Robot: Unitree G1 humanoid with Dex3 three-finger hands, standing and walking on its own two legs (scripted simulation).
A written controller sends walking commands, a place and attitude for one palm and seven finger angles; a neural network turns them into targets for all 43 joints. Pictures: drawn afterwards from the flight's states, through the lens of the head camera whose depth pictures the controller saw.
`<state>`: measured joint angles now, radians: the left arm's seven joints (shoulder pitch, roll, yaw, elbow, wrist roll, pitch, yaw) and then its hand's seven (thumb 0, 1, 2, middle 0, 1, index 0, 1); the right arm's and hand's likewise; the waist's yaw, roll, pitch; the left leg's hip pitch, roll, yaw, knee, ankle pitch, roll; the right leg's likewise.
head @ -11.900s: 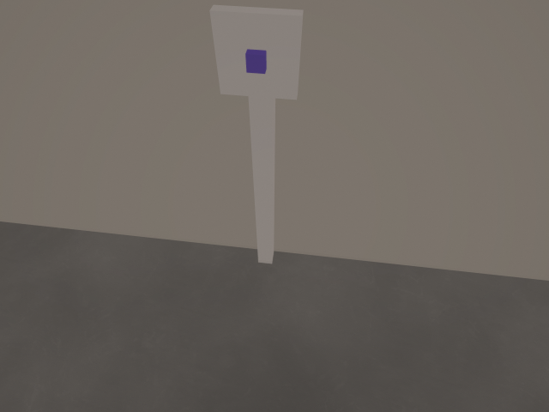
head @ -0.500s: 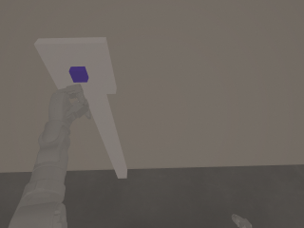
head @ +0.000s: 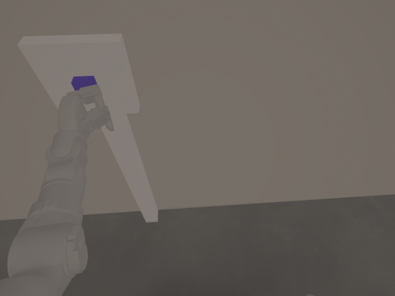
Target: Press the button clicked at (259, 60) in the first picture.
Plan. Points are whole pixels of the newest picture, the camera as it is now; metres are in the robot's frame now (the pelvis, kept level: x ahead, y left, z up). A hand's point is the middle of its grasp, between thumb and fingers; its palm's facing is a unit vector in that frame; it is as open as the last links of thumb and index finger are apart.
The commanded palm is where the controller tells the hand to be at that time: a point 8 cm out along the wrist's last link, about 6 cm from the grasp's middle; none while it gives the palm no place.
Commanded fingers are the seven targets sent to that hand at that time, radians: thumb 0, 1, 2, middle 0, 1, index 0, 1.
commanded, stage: press the button with the knuckle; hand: left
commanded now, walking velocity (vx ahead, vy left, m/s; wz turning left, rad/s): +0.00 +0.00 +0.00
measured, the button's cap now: (86, 86) +0.50 +0.22 +0.15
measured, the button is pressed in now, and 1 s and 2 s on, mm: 0 7 0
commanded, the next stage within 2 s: hold the button down briefly in 0.54 s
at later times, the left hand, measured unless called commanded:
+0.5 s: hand (104, 108) +0.47 +0.19 +0.12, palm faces +0.05 -1.00 -0.01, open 3.5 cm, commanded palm +0.46 +0.25 +0.12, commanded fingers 0.00 0.90 0.90 -1.30 -1.50 -1.30 -1.50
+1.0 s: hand (104, 108) +0.47 +0.19 +0.12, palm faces +0.05 -1.00 -0.02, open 3.6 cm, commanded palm +0.46 +0.24 +0.12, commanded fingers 0.00 0.90 0.90 -1.30 -1.50 -1.30 -1.50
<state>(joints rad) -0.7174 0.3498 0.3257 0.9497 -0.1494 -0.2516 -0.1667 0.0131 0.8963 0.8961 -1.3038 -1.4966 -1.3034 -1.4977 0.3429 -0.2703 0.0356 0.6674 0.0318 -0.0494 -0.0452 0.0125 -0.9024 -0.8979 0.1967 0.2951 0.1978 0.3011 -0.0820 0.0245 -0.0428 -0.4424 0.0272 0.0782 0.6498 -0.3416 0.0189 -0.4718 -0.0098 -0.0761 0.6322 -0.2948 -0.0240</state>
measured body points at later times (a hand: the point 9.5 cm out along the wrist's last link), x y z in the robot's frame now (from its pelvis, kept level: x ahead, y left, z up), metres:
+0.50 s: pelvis -0.02 +0.00 -0.01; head +0.05 +0.00 +0.44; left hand +0.46 +0.24 +0.12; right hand +0.03 -0.27 -0.12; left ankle -0.01 +0.10 -0.72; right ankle +0.01 -0.10 -0.72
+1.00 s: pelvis -0.04 +0.00 -0.01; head +0.04 +0.00 +0.43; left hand +0.46 +0.24 +0.12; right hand -0.03 -0.27 -0.13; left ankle -0.01 +0.11 -0.72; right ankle +0.01 -0.10 -0.72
